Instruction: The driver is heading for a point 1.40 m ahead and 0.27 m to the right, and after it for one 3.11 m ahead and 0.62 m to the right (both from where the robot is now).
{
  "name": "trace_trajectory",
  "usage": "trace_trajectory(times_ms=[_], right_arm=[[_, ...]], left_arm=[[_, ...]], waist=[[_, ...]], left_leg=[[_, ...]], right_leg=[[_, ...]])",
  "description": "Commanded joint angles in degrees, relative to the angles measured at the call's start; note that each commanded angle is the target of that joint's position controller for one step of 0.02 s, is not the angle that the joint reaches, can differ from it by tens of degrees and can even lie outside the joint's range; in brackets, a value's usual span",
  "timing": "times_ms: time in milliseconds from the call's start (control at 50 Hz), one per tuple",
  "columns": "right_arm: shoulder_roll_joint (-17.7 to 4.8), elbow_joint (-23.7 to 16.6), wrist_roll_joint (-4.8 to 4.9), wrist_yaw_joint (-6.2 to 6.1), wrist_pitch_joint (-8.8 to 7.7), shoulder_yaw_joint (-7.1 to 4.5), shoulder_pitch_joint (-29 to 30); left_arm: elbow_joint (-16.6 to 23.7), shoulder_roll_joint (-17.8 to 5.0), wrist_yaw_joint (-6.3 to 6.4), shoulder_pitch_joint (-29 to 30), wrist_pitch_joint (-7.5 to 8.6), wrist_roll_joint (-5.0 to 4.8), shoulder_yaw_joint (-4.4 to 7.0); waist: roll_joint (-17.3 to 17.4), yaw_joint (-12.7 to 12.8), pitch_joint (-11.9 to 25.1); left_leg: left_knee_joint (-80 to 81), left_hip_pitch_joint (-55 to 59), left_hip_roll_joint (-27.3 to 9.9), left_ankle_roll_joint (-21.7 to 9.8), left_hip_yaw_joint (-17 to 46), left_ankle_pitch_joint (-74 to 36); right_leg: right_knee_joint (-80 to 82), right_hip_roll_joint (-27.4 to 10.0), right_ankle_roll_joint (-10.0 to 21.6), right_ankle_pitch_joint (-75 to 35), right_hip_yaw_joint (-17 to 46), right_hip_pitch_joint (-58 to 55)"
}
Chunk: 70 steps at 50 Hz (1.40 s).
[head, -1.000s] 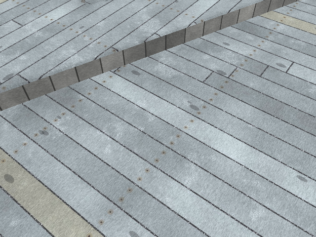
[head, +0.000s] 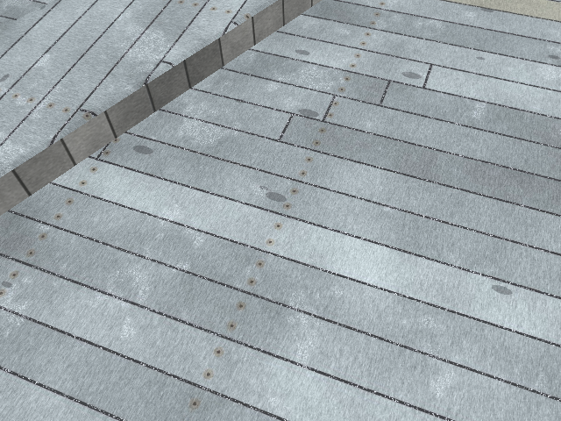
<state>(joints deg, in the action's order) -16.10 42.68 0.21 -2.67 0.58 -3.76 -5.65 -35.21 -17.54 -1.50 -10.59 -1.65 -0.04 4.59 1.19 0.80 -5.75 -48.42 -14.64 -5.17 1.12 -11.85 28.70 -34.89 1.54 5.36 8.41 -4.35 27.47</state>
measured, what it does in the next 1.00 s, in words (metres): walks ahead, turning right: left foot, then right foot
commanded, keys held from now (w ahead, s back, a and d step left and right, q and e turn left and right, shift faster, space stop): w+e+shift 0.40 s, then w+shift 0.34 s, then w+q+shift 0.26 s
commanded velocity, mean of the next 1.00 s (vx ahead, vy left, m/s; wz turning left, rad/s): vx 0.76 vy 0.00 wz -0.48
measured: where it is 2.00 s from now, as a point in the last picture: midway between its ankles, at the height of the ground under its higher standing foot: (446, 155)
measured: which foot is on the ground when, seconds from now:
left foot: up 0.00-0.28, down 0.30-0.78, up 0.80-1.00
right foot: down 0.00-0.30, up 0.32-0.76, down 0.78-1.00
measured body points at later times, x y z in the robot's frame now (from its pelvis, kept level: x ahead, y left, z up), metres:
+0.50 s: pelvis +0.12 +0.03 +0.02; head +0.13 +0.03 +0.47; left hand +0.43 +0.16 -0.04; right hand +0.02 -0.25 -0.09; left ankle +0.10 +0.18 -0.72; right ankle +0.12 -0.15 -0.59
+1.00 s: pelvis +0.38 -0.24 +0.02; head +0.39 -0.25 +0.47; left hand +0.55 -0.02 -0.10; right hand +0.35 -0.54 -0.10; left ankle +0.48 -0.08 -0.61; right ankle +0.30 -0.30 -0.72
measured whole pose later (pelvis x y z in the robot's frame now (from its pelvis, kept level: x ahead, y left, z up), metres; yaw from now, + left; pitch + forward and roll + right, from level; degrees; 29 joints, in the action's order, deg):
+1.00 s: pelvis +0.38 -0.24 +0.02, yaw -27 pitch -1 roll -2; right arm -18.3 45.2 3.5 0.2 -2.8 -3.8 -15.7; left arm -44.9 -14.3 -2.0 -22.2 5.7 0.5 3.9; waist 3.3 1.9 -1.8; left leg -74.0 -36.2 -9.1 -2.1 5.1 8.5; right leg -25.2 1.2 2.5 18.5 -9.9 5.7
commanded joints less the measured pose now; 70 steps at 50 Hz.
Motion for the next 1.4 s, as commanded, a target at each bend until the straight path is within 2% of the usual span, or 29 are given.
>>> trace_trajectory(times_ms=[20, 60, 120, 200, 280, 320, 340, 380, 420, 540, 660, 720, 760, 780, 800, 820, 840, 860, 880, 940, 1040, 1160, 1240, 1260, 1280, 1300, 1320, 1360, 1400], right_arm=[[-7.5, -5.9, -0.95, 2.34, -1.49, -1.27, -5.0], [-9.7, -6.8, 0.56, 2.94, -3.32, -2.30, 0.3], [-7.3, -5.4, -0.60, 3.38, -4.52, -1.96, 0.9], [-3.1, -4.6, 0.32, 4.01, -5.15, -0.93, -0.4], [-6.2, -1.6, 0.61, 3.32, -5.02, -2.17, -12.3], [-9.0, -1.4, -0.02, 3.09, -5.47, -2.40, -16.3], [-14.5, -3.3, -2.50, 3.26, -5.87, -3.48, -9.3], [-9.2, -5.2, -0.16, 1.77, -6.43, -2.36, -4.3], [-8.9, -4.6, -0.43, 1.32, -6.45, -1.74, -8.1], [-6.6, 0.2, -1.93, 1.89, -6.99, -0.36, -18.6], [-8.3, 5.0, 0.44, 1.98, -5.30, 0.00, -25.1], [-12.1, 6.8, 1.06, 2.11, -4.54, -0.44, -25.4], [-14.2, 8.2, 0.63, 1.54, -4.32, -0.50, -23.7], [-13.0, 6.8, 0.43, 1.28, -5.22, 0.16, -21.4], [-0.5, 3.1, 0.74, 1.92, -6.77, 3.28, -27.9], [-6.7, 2.7, 3.28, 1.97, -8.96, 1.61, -22.9], [-8.1, -0.5, 5.62, 1.61, -8.82, 0.41, -14.1], [-5.4, -1.1, 4.40, 1.52, -8.50, 0.94, -12.3], [-3.6, -0.8, 2.80, 1.41, -7.88, 0.82, -13.0], [-1.7, 2.7, 3.81, 3.12, -3.85, 0.33, -19.4], [-0.8, -0.9, 3.01, 3.40, -2.10, 0.60, -10.0], [-2.6, -6.6, 2.42, 7.14, -4.21, 0.76, 1.1], [-9.9, -4.4, 4.23, 6.93, -3.26, -2.99, -15.2], [-13.1, -2.6, 3.88, 6.40, -2.61, -4.69, -29.6], [-13.7, -0.5, 3.67, 4.56, -1.69, -4.17, -32.0], [-14.6, -3.5, 0.41, 4.95, -3.16, -3.43, -25.3], [-11.0, -4.8, -0.16, 5.04, -4.09, -2.89, -23.6], [-8.0, -5.7, -1.06, 5.76, -6.07, -1.98, -18.0], [-6.8, -8.2, -0.49, 5.55, -6.87, -1.37, -10.5]], left_arm=[[4.1, -14.8, 0.68, -7.9, 1.95, 0.05, 4.71], [3.9, -10.3, 1.14, -3.9, 3.00, -2.63, 3.23], [5.4, -10.1, 3.04, -0.9, 2.75, -1.10, 3.24], [6.4, -10.1, 4.05, -0.1, 1.96, -1.93, 3.35], [10.7, -6.7, 3.77, 6.4, 0.34, -2.16, 2.10], [11.5, 3.5, 3.19, 1.3, 0.64, -2.25, -1.13], [15.1, 0.3, 2.01, 0.4, 1.90, -3.52, -0.86], [12.4, -6.9, 1.07, 0.7, 1.92, -2.37, 0.92], [10.7, -6.1, 0.64, 0.4, 1.82, -0.82, 0.46], [10.3, -2.1, 0.41, 6.7, 3.17, -2.51, -1.17], [12.4, 0.5, -2.78, 17.3, 5.00, -2.65, -2.75], [12.4, -0.9, -3.45, 15.8, 5.62, -2.04, -2.25], [7.6, -7.2, -2.37, -4.9, 5.06, -2.57, 1.28], [3.3, -10.9, -0.95, -18.0, 4.09, -2.46, 3.19], [1.7, -17.8, -0.03, -18.8, 4.59, -0.64, 3.79], [2.1, -11.8, -0.16, -20.7, 5.46, 0.58, 2.19], [-0.2, -8.0, -0.57, -19.3, 6.35, 1.09, 0.99], [-2.0, -7.3, -1.01, -17.6, 7.03, 0.67, 0.72], [-2.9, -5.3, -0.85, -13.1, 7.35, 0.67, 0.45], [-4.3, 2.0, -0.79, -6.9, 8.48, 0.98, -0.76], [-6.9, 0.7, 0.53, -5.2, 9.27, 1.21, -0.35], [-8.1, -6.6, 3.64, -8.8, 8.03, 1.48, 0.71], [-6.0, -12.5, 5.88, -10.8, 4.35, 1.54, 1.93], [-3.8, -15.0, 5.63, -4.8, 4.41, 1.43, 2.47], [-3.9, -4.6, 3.17, -1.4, 6.40, 0.83, -0.31], [1.7, 4.7, 1.54, -6.8, 9.83, -0.93, -3.18], [4.4, -1.9, 0.34, -1.5, 12.67, -1.76, -2.89], [4.6, -4.1, 0.76, 3.2, 13.03, -2.44, -2.12], [2.8, -3.2, 1.64, 0.5, 10.43, -0.16, -1.95]], waist=[[-12.2, 1.2, 25.1], [-6.0, -1.4, 12.1], [-6.7, -2.2, 11.7], [-9.2, -3.2, 10.1], [-12.0, -8.9, 7.1], [8.4, -6.0, 10.5], [18.0, -0.9, 6.6], [9.3, -0.6, 2.0], [2.4, -1.6, 1.2], [2.7, -5.0, -3.1], [3.9, -8.0, -7.6], [10.6, -3.7, -3.9], [13.2, 10.3, 8.8], [10.3, 17.2, 15.4], [-13.6, 7.9, 28.1], [-9.6, 11.1, 34.8], [-7.1, 10.7, 21.4], [-4.6, 7.9, 12.0], [-6.2, 4.1, 9.7], [-8.4, -1.3, 5.9], [-5.7, -2.2, -4.8], [-1.4, -0.9, -4.8], [-10.1, -10.2, 7.9], [-11.9, -19.3, 13.3], [1.7, -17.6, 10.8], [21.1, -5.9, 19.7], [9.8, -8.4, 20.3], [-9.8, -1.5, 6.8], [-11.0, 3.2, 1.9]], left_leg=[[-28.7, -24.9, 6.9, 0.5, 21.0, 8.0], [-20.1, -26.5, 3.9, -2.5, 19.4, 1.2], [-6.1, -12.8, 5.2, -1.2, 16.5, -6.1], [8.0, -0.8, 9.4, 1.3, 13.4, -7.4], [27.0, 17.3, 8.2, 0.4, 10.8, -16.6], [28.7, 26.3, -14.2, -4.2, 32.9, -1.1], [37.8, 18.4, -24.0, -12.2, 54.5, 21.8], [37.6, 15.6, -18.8, -9.2, 42.4, 16.4], [36.8, 11.0, -12.6, -6.8, 29.0, 3.6], [41.3, 12.4, -10.1, -9.4, 17.3, -4.7], [46.1, 20.8, -13.5, -9.7, 8.4, -19.3], [38.0, 21.8, -13.4, -9.1, 3.3, -60.2], [16.3, 15.3, -13.5, -7.9, 2.3, -84.6], [-1.2, -1.9, -10.5, -5.8, 4.9, -69.1], [-27.1, -21.5, 1.5, -3.3, 10.1, -8.9], [-34.2, -24.4, 2.8, -4.9, 23.8, -3.1], [-35.9, -30.1, 1.6, -4.6, 22.0, -6.6], [-32.8, -29.6, -1.1, -4.7, 21.5, -8.8], [-29.6, -28.5, -3.2, -4.5, 20.7, -13.7], [-29.1, -20.9, -6.5, -3.6, 19.7, -20.8], [-20.4, -28.5, -4.6, -3.3, 17.8, -29.4], [2.6, -23.8, 2.8, -7.5, 3.7, -36.9], [-0.8, -1.7, 16.0, -10.6, -5.3, -20.1], [3.1, 17.9, 11.8, -14.6, 4.5, -16.3], [6.9, 25.4, 5.8, -17.0, 18.8, -12.9], [22.5, 37.2, -5.6, -30.0, 57.1, 5.4], [37.4, 36.1, -9.2, -28.3, 75.3, 23.3], [39.1, 13.9, -8.2, -21.7, 67.0, 20.3], [34.5, -4.7, 0.8, -20.0, 49.9, -0.9]], right_leg=[[20.8, -20.5, 19.7, 16.7, 47.8, -33.7], [26.1, -17.3, 11.7, 39.1, 44.0, -21.7], [24.7, -9.6, 7.3, 29.0, 32.1, -10.4], [23.1, -4.6, 4.9, 22.7, 26.4, -2.8], [17.4, 0.3, -3.0, 22.6, 24.8, 10.7], [-18.1, 4.6, -4.0, 24.6, 15.6, 24.6], [-28.8, -2.3, -3.9, 17.9, 15.1, 36.0], [-39.8, -5.0, -4.8, 9.4, 13.5, 38.3], [-44.2, -6.2, -5.9, 5.0, 11.5, 33.1], [-36.9, -4.5, -6.4, -4.6, 11.8, 32.1], [-14.7, -6.0, -3.5, -2.4, 2.6, 26.0], [-6.6, -0.9, 0.7, 6.9, -3.5, 9.0], [-1.6, 3.1, 4.8, 3.6, -3.8, -20.4], [-2.8, -2.8, 5.3, 2.2, 5.5, -43.3], [6.5, -21.2, 10.8, 28.0, 38.7, -61.5], [16.7, -24.4, 8.7, 38.4, 50.9, -58.4], [18.3, -22.5, 5.5, 30.0, 41.5, -49.8], [16.0, -20.7, 3.5, 14.4, 30.1, -39.1], [17.1, -18.4, 2.8, 13.9, 24.3, -32.9], [21.2, -15.0, 1.4, 1.6, 10.6, -21.2], [28.0, -12.0, -1.8, -9.1, -3.4, -16.5], [24.9, -12.4, -6.3, -43.5, -12.5, -27.0], [-8.7, -12.7, -6.7, -98.7, -13.1, -32.8], [-26.5, -14.8, -5.4, -87.0, -9.4, -19.0], [-52.1, -4.8, -5.0, -15.2, -6.4, -3.7], [-69.9, 6.5, -5.8, 23.9, 7.6, 19.6], [-66.1, 4.0, -1.7, 16.7, 16.7, 25.1], [-54.2, -1.0, 0.2, 10.0, 15.6, 20.0], [-47.3, -4.4, -2.3, 8.2, 15.3, 10.1]])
